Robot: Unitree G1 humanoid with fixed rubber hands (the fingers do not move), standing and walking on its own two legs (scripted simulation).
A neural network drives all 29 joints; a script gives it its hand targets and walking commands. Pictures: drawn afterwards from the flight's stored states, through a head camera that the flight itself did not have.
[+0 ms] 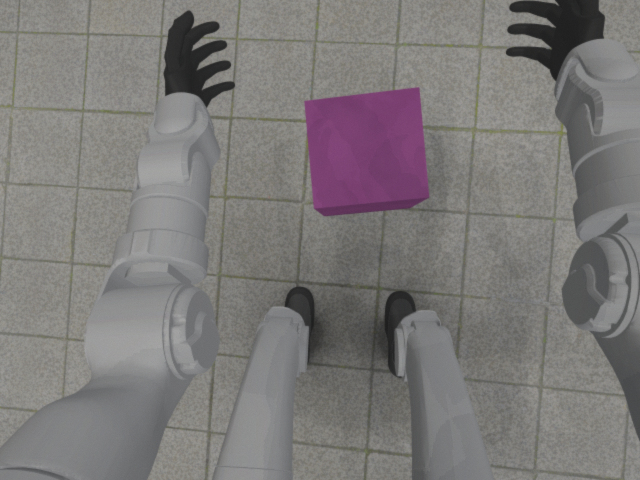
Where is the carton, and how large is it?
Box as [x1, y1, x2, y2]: [304, 87, 428, 215]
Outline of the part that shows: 418,87 304,101 313,204 316,210 323,215 332,215 407,208 428,197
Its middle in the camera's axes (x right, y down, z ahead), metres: +0.09 -0.17 +0.83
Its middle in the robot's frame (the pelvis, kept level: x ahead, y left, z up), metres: +0.52 -0.02 -0.52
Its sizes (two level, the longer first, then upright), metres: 0.210 0.200 0.250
